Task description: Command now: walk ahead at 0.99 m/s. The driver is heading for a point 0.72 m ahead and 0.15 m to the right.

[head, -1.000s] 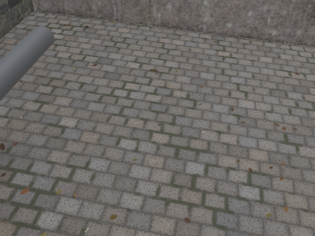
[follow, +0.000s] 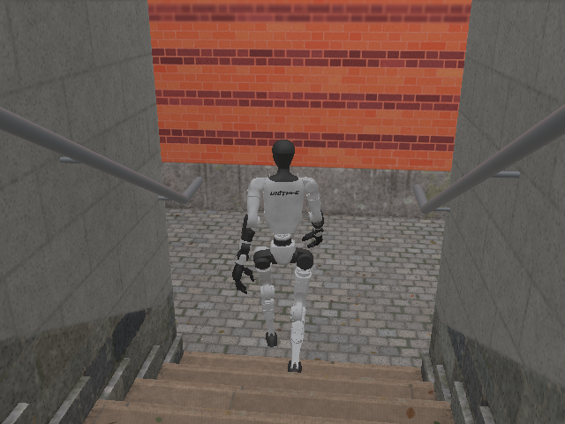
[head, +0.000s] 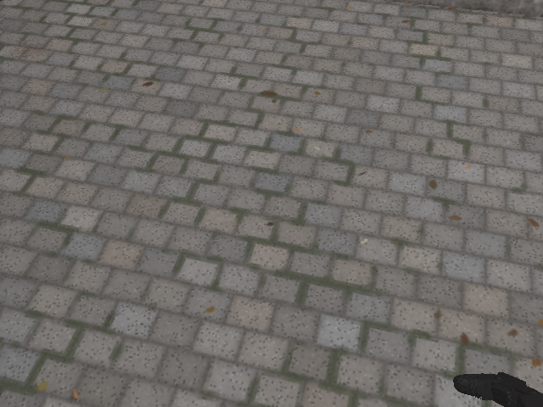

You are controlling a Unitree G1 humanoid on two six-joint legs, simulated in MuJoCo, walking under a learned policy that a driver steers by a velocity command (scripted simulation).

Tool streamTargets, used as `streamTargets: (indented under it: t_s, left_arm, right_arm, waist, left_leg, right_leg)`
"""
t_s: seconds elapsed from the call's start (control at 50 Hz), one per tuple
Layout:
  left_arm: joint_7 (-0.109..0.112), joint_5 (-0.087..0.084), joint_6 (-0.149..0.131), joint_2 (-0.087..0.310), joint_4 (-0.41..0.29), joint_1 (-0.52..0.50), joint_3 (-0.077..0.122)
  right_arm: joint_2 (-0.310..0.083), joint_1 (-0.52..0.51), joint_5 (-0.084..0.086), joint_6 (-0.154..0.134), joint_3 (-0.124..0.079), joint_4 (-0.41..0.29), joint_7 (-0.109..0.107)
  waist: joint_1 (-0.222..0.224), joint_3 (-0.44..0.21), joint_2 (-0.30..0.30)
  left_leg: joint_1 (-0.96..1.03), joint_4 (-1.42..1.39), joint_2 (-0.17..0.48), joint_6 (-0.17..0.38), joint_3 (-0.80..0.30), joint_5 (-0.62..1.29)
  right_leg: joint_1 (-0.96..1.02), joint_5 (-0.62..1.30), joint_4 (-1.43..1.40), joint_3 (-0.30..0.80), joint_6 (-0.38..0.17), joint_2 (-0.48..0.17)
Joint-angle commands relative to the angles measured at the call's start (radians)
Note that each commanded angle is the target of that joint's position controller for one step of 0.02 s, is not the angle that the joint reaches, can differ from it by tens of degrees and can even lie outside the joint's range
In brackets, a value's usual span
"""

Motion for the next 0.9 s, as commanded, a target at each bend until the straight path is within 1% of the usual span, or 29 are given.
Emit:
streamTargets:
  t_s: [0.02, 0.04, 0.06, 0.08, 0.1, 0.12, 0.14, 0.16, 0.18, 0.22, 0.28, 0.34, 0.38, 0.4, 0.42, 0.44, 0.46, 0.5, 0.54, 0.62, 0.66, 0.72, 0.76, 0.78, 0.8, 0.82, 0.84, 0.88, 0.9]
  left_arm:
    - [0.012, -0.003, 0.013, 0.105, 0.041, 0.032, 0.010]
    - [0.000, -0.029, 0.001, 0.155, 0.000, -0.151, 0.036]
    - [0.009, -0.060, -0.028, 0.090, -0.071, -0.204, 0.027]
    - [0.022, -0.116, -0.040, 0.143, -0.115, -0.197, 0.031]
    - [0.015, -0.110, -0.040, 0.154, -0.142, -0.255, 0.021]
    - [-0.008, -0.065, -0.046, 0.177, -0.134, -0.352, 0.030]
    - [-0.021, -0.046, -0.042, 0.141, -0.129, -0.353, 0.038]
    - [-0.035, -0.016, -0.017, 0.116, -0.137, -0.373, 0.039]
    - [-0.047, -0.002, 0.008, 0.065, -0.144, -0.387, 0.030]
    - [-0.059, -0.017, 0.004, 0.011, -0.218, -0.486, 0.005]
    - [-0.074, -0.051, -0.006, 0.010, -0.199, -0.501, 0.001]
    - [-0.065, -0.037, -0.004, 0.065, -0.205, -0.514, 0.022]
    - [-0.056, -0.035, 0.014, 0.151, -0.104, -0.178, 0.067]
    - [-0.047, -0.038, 0.025, 0.229, -0.073, -0.022, 0.101]
    - [-0.052, -0.032, 0.037, 0.287, -0.088, -0.095, 0.109]
    - [-0.057, -0.050, 0.039, 0.268, -0.096, -0.166, 0.101]
    - [-0.048, -0.046, 0.030, 0.209, -0.115, -0.251, 0.090]
    - [-0.038, -0.046, 0.014, 0.164, -0.101, -0.283, 0.079]
    - [-0.024, -0.059, -0.009, 0.140, -0.107, -0.307, 0.058]
    - [-0.038, -0.078, -0.038, 0.148, -0.099, -0.301, 0.052]
    - [-0.041, -0.087, -0.037, 0.135, -0.078, -0.229, 0.051]
    - [-0.029, -0.087, -0.036, 0.153, -0.069, -0.184, 0.057]
    - [-0.011, -0.077, -0.027, 0.189, -0.076, -0.240, 0.068]
    - [-0.005, -0.080, -0.022, 0.206, -0.091, -0.297, 0.073]
    - [0.002, -0.084, -0.017, 0.168, -0.111, -0.275, 0.068]
    - [0.009, -0.136, 0.001, 0.019, -0.072, 0.031, 0.043]
    - [0.020, -0.112, 0.010, 0.093, -0.043, 0.072, 0.049]
    - [0.008, -0.063, 0.024, 0.133, -0.084, -0.157, 0.050]
    - [-0.008, -0.058, 0.033, 0.123, -0.110, -0.243, 0.047]
  right_arm:
    - [-0.122, 0.361, -0.005, 0.003, -0.040, 0.088, -0.023]
    - [-0.165, 0.587, -0.009, 0.005, -0.062, 0.148, -0.020]
    - [-0.231, 0.670, -0.038, -0.007, -0.072, 0.167, -0.012]
    - [-0.239, 0.713, -0.014, -0.015, -0.076, 0.159, -0.018]
    - [-0.230, 0.673, -0.024, -0.015, -0.085, 0.147, -0.035]
    - [-0.125, 0.505, -0.020, -0.022, -0.056, 0.112, -0.040]
    - [-0.094, 0.447, -0.035, -0.039, -0.048, 0.107, -0.050]
    - [-0.055, 0.458, -0.021, -0.059, -0.030, 0.127, -0.054]
    - [-0.056, 0.452, -0.004, -0.065, -0.025, 0.138, -0.058]
    - [-0.094, 0.357, 0.014, -0.081, -0.033, 0.111, -0.055]
    - [-0.106, 0.370, 0.044, -0.094, -0.037, 0.103, -0.037]
    - [-0.147, 0.484, 0.063, -0.095, -0.035, 0.140, -0.033]
    - [-0.197, 0.421, 0.014, -0.068, -0.042, 0.122, -0.048]
    - [-0.186, 0.363, 0.005, -0.063, -0.042, 0.106, -0.050]
    - [-0.029, 0.470, 0.022, -0.075, -0.010, 0.057, -0.038]
    - [-0.085, 0.488, 0.032, -0.089, -0.010, -0.011, -0.035]
    - [-0.118, 0.376, 0.019, -0.093, -0.007, -0.035, -0.036]
    - [-0.089, 0.285, -0.013, -0.084, 0.001, -0.064, -0.029]
    - [-0.061, 0.324, -0.020, -0.045, 0.011, -0.062, -0.022]
    - [-0.021, 0.202, -0.005, -0.036, 0.030, -0.117, -0.010]
    - [0.006, 0.136, 0.008, -0.042, 0.041, -0.127, -0.006]
    - [-0.046, 0.136, 0.001, -0.046, 0.029, -0.117, -0.018]
    - [-0.101, 0.322, -0.004, -0.059, 0.006, -0.056, -0.036]
    - [-0.123, 0.472, -0.009, -0.072, -0.003, -0.003, -0.043]
    - [-0.191, 0.568, -0.016, -0.081, -0.018, 0.032, -0.048]
    - [-0.213, 0.569, -0.030, -0.078, -0.016, 0.026, -0.032]
    - [-0.173, 0.538, 0.014, -0.062, -0.017, 0.004, -0.019]
    - [-0.049, 0.325, 0.029, -0.046, 0.011, -0.035, -0.037]
    - [-0.028, 0.308, 0.025, -0.042, 0.021, -0.026, -0.048]
  waist:
    - [-0.224, 0.000, -0.089]
    - [-0.377, -0.080, 0.005]
    - [-0.332, -0.181, 0.091]
    - [-0.362, -0.359, 0.103]
    - [-0.350, -0.290, 0.081]
    - [-0.282, -0.090, -0.101]
    - [-0.232, -0.016, -0.011]
    - [-0.154, 0.047, -0.117]
    - [-0.107, 0.084, -0.107]
    - [-0.052, 0.171, -0.032]
    - [-0.052, 0.126, -0.036]
    - [-0.058, 0.086, -0.068]
    - [0.131, -0.095, -0.006]
    - [0.212, -0.136, -0.056]
    - [0.019, -0.219, -0.362]
    - [-0.028, -0.294, -0.315]
    - [-0.042, -0.125, -0.149]
    - [-0.106, 0.032, -0.028]
    - [-0.189, 0.071, -0.018]
    - [-0.181, 0.079, -0.081]
    - [-0.119, 0.047, -0.108]
    - [-0.096, 0.015, -0.135]
    - [-0.199, -0.054, -0.170]
    - [-0.284, -0.092, -0.157]
    - [-0.299, -0.166, -0.056]
    - [-0.160, -0.386, 0.184]
    - [-0.171, -0.507, 0.066]
    - [-0.152, -0.263, -0.075]
    - [-0.147, -0.198, -0.085]
  left_leg:
    - [0.401, -0.057, 0.010, 0.025, -0.008, -0.045]
    - [0.725, -0.078, 0.093, 0.109, -0.114, 0.031]
    - [1.085, 0.315, 0.280, 0.138, -0.274, 0.390]
    - [1.356, 0.302, 0.398, 0.271, -0.515, 0.291]
    - [1.294, 0.089, 0.433, 0.321, -0.643, -0.307]
    - [0.943, -0.095, 0.305, 0.209, -0.530, -0.566]
    - [0.760, -0.106, 0.332, 0.237, -0.586, -0.518]
    - [0.539, -0.113, 0.310, 0.220, -0.563, -0.342]
    - [0.375, -0.153, 0.275, 0.190, -0.472, -0.284]
    - [0.121, -0.251, 0.206, 0.147, -0.327, -0.146]
    - [-0.045, -0.334, 0.111, 0.117, -0.155, -0.021]
    - [0.238, -0.171, 0.135, 0.046, -0.059, 0.547]
    - [0.282, 0.287, 0.142, 0.006, 0.002, 0.703]
    - [0.152, 0.752, 0.049, -0.020, 0.034, 0.340]
    - [-0.130, 1.202, -0.101, -0.067, -0.023, -0.667]
    - [-0.320, 1.217, -0.085, -0.057, -0.165, -0.645]
    - [-0.383, 1.153, -0.013, -0.040, -0.185, -0.565]
    - [-0.299, 0.964, 0.058, -0.049, -0.180, -0.542]
    - [-0.192, 0.865, 0.079, -0.089, -0.148, -0.558]
    - [-0.010, 0.426, 0.022, -0.117, -0.010, -0.370]
    - [0.118, 0.214, -0.039, -0.104, 0.042, -0.110]
    - [0.182, 0.077, -0.080, -0.069, 0.026, 0.023]
    - [0.341, 0.053, -0.089, -0.049, -0.028, 0.014]
    - [0.443, -0.027, -0.035, -0.037, -0.065, 0.121]
    - [0.564, 0.045, 0.128, -0.007, -0.167, 0.602]
    - [0.855, 0.216, 0.465, 0.196, -0.501, 1.232]
    - [0.862, 0.170, 0.461, 0.238, -0.598, 1.144]
    - [0.557, 0.011, 0.340, 0.205, -0.463, 0.574]
    - [0.480, -0.030, 0.294, 0.178, -0.395, 0.471]
  right_leg:
    - [-0.227, 1.411, 0.439, 0.160, -0.062, -0.243]
    - [-0.500, 0.980, 0.847, 0.081, -0.031, -0.125]
    - [-0.927, 0.169, 1.133, 0.128, -0.030, -0.061]
    - [-1.203, 0.209, 1.163, 0.176, 0.012, -0.076]
    - [-1.383, 0.300, 1.028, 0.146, 0.008, -0.143]
    - [-1.263, 0.471, 0.750, 0.117, -0.014, -0.207]
    - [-1.197, 0.511, 0.753, 0.148, -0.009, -0.193]
    - [-1.091, 0.515, 0.644, 0.157, 0.014, -0.231]
    - [-0.992, 0.488, 0.525, 0.143, 0.040, -0.259]
    - [-0.854, 0.605, 0.236, 0.109, 0.059, -0.301]
    - [-0.427, 0.932, 0.035, -0.050, 0.025, -0.201]
    - [-0.390, 0.894, -0.068, -0.138, -0.030, -0.095]
    - [-0.097, 0.763, -0.099, -0.131, -0.078, -0.026]
    - [0.033, 0.622, -0.153, 0.022, -0.141, -0.106]
    - [0.163, 0.534, -0.285, 0.578, -0.242, -0.370]
    - [0.236, 0.303, -0.532, 0.953, -0.329, -0.447]
    - [0.104, 0.272, -0.563, 0.866, -0.302, -0.433]
    - [-0.176, 0.537, -0.549, 0.631, -0.233, -0.339]
    - [-0.336, 0.993, -0.549, 0.461, -0.199, -0.294]
    - [-0.467, 1.572, -0.548, 0.162, -0.111, -0.145]
    - [-0.454, 1.513, -0.559, 0.134, -0.068, -0.125]
    - [-0.307, 1.514, -0.502, 0.168, 0.002, -0.161]
    - [-0.248, 1.550, -0.304, 0.184, 0.040, -0.176]
    - [-0.248, 1.452, -0.116, 0.161, 0.050, -0.149]
    - [-0.316, 1.030, 0.196, 0.103, 0.063, -0.070]
    - [-0.541, 0.174, 0.605, 0.132, 0.098, 0.056]
    - [-0.575, 0.266, 0.676, 0.244, 0.086, 0.024]
    - [-0.645, 0.416, 0.568, 0.187, 0.101, -0.069]
    - [-0.661, 0.427, 0.496, 0.183, 0.104, -0.093]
